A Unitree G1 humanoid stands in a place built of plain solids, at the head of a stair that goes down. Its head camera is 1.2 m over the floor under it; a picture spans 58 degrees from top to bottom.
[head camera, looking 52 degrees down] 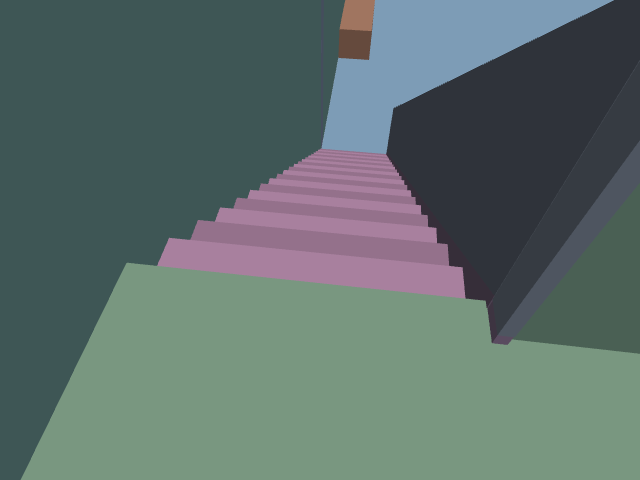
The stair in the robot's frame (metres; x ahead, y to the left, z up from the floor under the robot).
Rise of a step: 0.20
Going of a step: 0.26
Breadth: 1.19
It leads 7 degrees to the right of straight ahead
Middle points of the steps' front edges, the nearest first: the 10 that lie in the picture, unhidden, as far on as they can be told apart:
0.77 0.06 0.00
1.03 0.03 -0.19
1.29 0.00 -0.39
1.56 -0.03 -0.59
1.82 -0.07 -0.78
2.08 -0.10 -0.98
2.34 -0.13 -1.18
2.60 -0.16 -1.37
2.87 -0.20 -1.57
3.13 -0.23 -1.76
